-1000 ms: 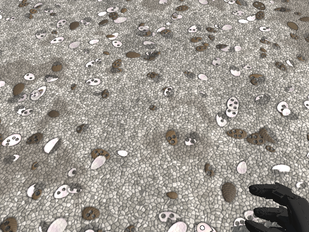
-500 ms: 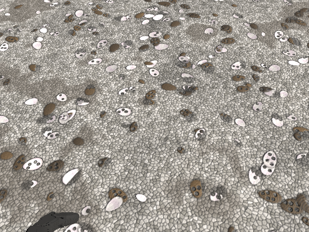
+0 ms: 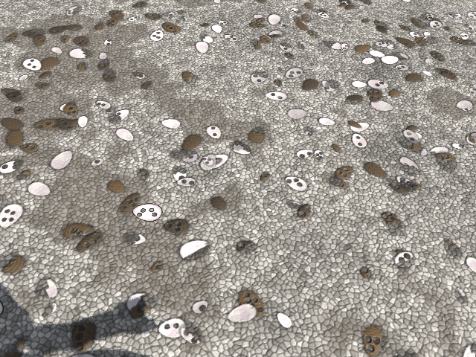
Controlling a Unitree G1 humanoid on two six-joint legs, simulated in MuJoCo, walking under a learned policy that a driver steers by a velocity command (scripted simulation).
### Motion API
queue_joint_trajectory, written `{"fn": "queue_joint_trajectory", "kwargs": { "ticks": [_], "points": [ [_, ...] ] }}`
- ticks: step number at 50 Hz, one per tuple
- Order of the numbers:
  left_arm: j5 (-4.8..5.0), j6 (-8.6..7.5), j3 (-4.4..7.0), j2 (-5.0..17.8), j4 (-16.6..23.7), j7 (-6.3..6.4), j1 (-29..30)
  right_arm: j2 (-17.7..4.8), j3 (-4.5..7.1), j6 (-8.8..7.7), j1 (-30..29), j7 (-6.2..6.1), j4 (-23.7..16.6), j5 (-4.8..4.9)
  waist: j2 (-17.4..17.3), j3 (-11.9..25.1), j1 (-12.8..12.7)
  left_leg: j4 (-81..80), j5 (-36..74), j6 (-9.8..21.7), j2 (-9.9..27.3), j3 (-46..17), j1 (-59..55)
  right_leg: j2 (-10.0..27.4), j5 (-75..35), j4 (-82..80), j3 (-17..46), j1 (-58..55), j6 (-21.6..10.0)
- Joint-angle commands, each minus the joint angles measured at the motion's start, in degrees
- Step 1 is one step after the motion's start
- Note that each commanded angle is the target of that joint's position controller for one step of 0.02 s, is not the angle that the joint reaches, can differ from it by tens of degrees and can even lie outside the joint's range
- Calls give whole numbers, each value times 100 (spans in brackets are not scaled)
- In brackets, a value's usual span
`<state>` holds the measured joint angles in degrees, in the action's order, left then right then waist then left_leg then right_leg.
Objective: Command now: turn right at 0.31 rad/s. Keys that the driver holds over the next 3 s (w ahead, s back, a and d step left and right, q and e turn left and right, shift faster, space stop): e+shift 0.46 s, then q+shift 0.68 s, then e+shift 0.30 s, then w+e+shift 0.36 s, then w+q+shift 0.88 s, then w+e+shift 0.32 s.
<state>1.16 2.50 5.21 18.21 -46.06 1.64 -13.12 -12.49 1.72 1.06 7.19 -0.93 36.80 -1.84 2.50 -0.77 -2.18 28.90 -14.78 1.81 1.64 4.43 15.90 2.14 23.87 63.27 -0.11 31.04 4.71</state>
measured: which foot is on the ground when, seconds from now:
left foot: down 0.00-0.32, up 0.34-0.94, down 0.96-1.00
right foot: up 0.00-0.30, down 0.32-0.96, up 0.98-1.00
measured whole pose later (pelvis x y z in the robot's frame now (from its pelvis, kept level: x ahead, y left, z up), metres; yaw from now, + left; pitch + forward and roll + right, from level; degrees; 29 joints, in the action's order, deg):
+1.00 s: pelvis +0.04 -0.02 -0.01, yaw -11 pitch +3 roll -1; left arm -0.8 2.1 5.1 17.2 -39.0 1.8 -5.1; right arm -18.1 5.2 1.3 11.5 0.9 38.1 1.0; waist 2.2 -4.1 1.0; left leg 35.4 -18.4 2.7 -0.7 2.2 18.9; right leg 2.4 28.7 48.1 -4.3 19.9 1.5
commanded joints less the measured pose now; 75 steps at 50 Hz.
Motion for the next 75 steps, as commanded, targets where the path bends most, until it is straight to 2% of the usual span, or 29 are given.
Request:
{"fn": "queue_joint_trajectory", "kwargs": {
  "ticks": [1, 5, 10, 13, 15, 16, 17, 18, 19, 21, 22, 26, 30, 33, 36, 43, 47, 48, 49, 50, 51, 53, 54, 58, 64, 66, 68, 72, 75],
  "points": [
    [47, -14, 139, 561, 569, 47, 331, -939, 294, -55, -120, -191, -254, 14, -1075, 344, 257, -1066, 1928, 1031, 1620, -659, -787, 103, -289, 114, 135, 496, 100],
    [1, 57, 40, 265, 858, -62, 441, -1001, 371, -6, -68, -276, -128, 32, -990, 335, 381, -1110, 1719, 1132, 1894, -559, -1092, 345, -172, -597, -24, 429, 107],
    [2, 121, 53, 221, 1152, -228, 363, -1192, 515, -15, -211, -165, -27, 131, -989, 395, 312, -919, 2381, 1072, 2051, -113, -1043, 332, -30, -1464, -417, -219, -177],
    [30, 209, 112, 237, 1279, -312, 257, -1274, 584, -39, -326, -83, 22, 261, -1014, 498, 182, -522, 2533, 768, 2095, 166, -1133, 226, -247, -2250, -625, -699, -443],
    [20, 224, 226, 353, 1192, -262, -182, -1140, 592, -24, -162, -9, 202, 353, -669, 616, -57, 407, 2034, 227, 1739, 647, -706, -72, -1340, -3395, -639, -1725, -782],
    [8, 184, 439, 953, 1153, -147, -604, -946, 561, -34, -58, 28, 209, 248, 444, 676, -160, 1863, 811, -261, 1134, 1040, 410, 438, -3540, -3898, 489, -2792, -1214],
    [-131, 90, 571, 1730, 1303, -101, -652, -620, 423, -83, -627, -1, -311, 3, 1969, 689, -87, 3579, -2419, -805, 51, 716, 2550, 1786, -5323, -4024, 3015, -3576, -2433],
    [-259, -104, 496, 1475, 1356, -189, -725, -852, 480, -106, -995, -28, -341, 33, 997, 1328, -408, 4478, -2684, -759, -63, -552, 2788, 2050, -4749, -4221, 3229, -3567, -2880],
    [-219, -231, 426, 1344, 1336, -194, -484, -933, 503, -123, -1047, -39, -358, 169, 599, 1070, -233, 4567, -2178, -610, -8, -789, 2941, 1781, -4162, -4288, 2731, -3406, -2602],
    [43, -233, 320, 996, 1434, -72, 216, -1050, 554, -154, -807, -148, -193, 113, 146, 640, 161, 4023, -1090, -492, 130, -960, 2985, 1237, -3466, -4248, 2120, -2956, -1969],
    [62, -186, 262, 888, 1521, -14, 446, -1099, 585, -158, -665, -159, -143, 80, 208, 662, 304, 3926, -795, -500, 74, -954, 2660, 1060, -3544, -4259, 1945, -2647, -1856],
    [-88, -198, 111, 664, 1567, 60, 485, -931, 495, -97, -146, -96, 200, 163, 197, 972, 302, 3464, -161, -666, -20, -759, 2109, 931, -3947, -4211, 1411, -2640, -1755],
    [-277, -245, -155, 127, 1325, 28, 615, -667, 336, -32, -57, -21, 336, 199, 439, 815, 234, 2146, 176, -727, 337, -719, 1097, 776, -3104, -4400, 898, -2194, -1612],
    [-376, -258, -89, 462, 1172, -46, 666, -1002, 386, -18, -233, 23, 228, 274, 584, 260, 30, 1687, -130, -646, 295, -552, 840, 941, -2270, -4616, 962, -1869, -1721],
    [-277, -169, 27, 746, 1073, -11, 590, -1215, 444, -32, -248, 37, 61, 350, 467, -41, -93, 1922, -862, -580, 268, -554, 1516, 1360, -2617, -4477, 1282, -2367, -1946],
    [-183, -48, 99, 581, 1160, 71, 883, -895, 391, 17, 186, 188, -41, 405, 315, 458, 99, 1721, -1136, -511, 210, -200, 1319, 1585, -4778, -3880, 687, -3099, -1869],
    [34, -63, 161, 587, 1104, 64, 938, -970, 476, 34, 750, 262, -34, 390, 345, 696, 482, -107, 351, -94, -170, 105, -1, 1271, -4422, -2882, -136, -2693, -1219],
    [-34, -131, 163, 484, 1079, 41, 746, -1418, 646, 18, 1070, 170, -34, 351, -392, 847, 558, -523, 2038, 291, 191, -850, -1075, 820, -3228, -1738, -555, -1708, -695],
    [-387, -206, 19, 16, 1447, -2, 1113, -2280, 824, -32, 1201, 74, -167, 256, -2168, 927, 374, -395, 5066, 1303, 1732, -3320, -2273, -225, 1000, -33, -654, 460, -124],
    [-328, -294, 31, 210, 1513, -32, 1467, -2050, 737, -132, 1360, 143, -278, 64, -1633, 1533, 772, -532, 5157, 2135, 2159, -3842, -2392, -539, 1794, 866, 443, 940, -94],
    [-175, -323, 76, 393, 1482, -58, 1483, -1881, 696, -206, 1065, 154, -290, 88, -1016, 1222, 619, -548, 4714, 1951, 1856, -3323, -2302, -375, 1378, 1109, 641, 1152, -132],
    [-186, -342, 113, 457, 1341, 0, 1398, -1609, 635, -158, 514, 40, -356, 361, -539, 770, 350, -552, 3909, 1349, 1230, -2680, -1970, -202, 457, 592, 654, 1287, -130],
    [-189, -328, 134, 487, 1328, 16, 1350, -1551, 596, -95, 358, -23, -413, 420, -610, 718, 245, -600, 3815, 1239, 1057, -2557, -1714, -199, 193, 366, 673, 1036, -84],
    [-117, -310, 84, 350, 1109, -20, 1036, -1580, 587, 31, 310, -139, -514, 320, -731, 815, 191, -582, 3701, 1108, 847, -2369, -1592, -414, -429, -438, 511, 681, 109],
    [-85, -236, -61, 138, 897, -104, 894, -841, 194, 11, 149, -101, -320, 39, -1065, 720, 343, -645, 3134, 943, 755, -1729, -697, 102, -935, -1644, 237, -742, 82],
    [-35, -242, -30, 320, 951, -134, 970, -997, 202, -29, 99, -26, -246, -27, -1162, 413, 441, -760, 2729, 1012, 849, -1735, -497, 82, -830, -1900, 113, -959, -30],
    [35, -250, 46, 619, 1105, -151, 1083, -1355, 315, -1, 90, -28, -207, 15, -1175, 92, 523, -695, 2640, 1144, 1044, -1890, -667, -10, -316, -1911, 4, -593, -143],
    [94, -290, 38, 541, 1192, -260, 805, -1406, 394, 101, 51, -143, -192, 163, -980, 101, 467, -333, 3475, 1236, 1412, -2033, -1377, -33, 110, -2102, -48, -212, -281],
    [181, -297, -13, 403, 1162, -379, 566, -1479, 462, 17, 306, -99, -163, 276, -901, 270, 492, -917, -221, 1125, 1506, -2146, -1238, -76, 51, -2420, -271, -574, -596]
  ]
}}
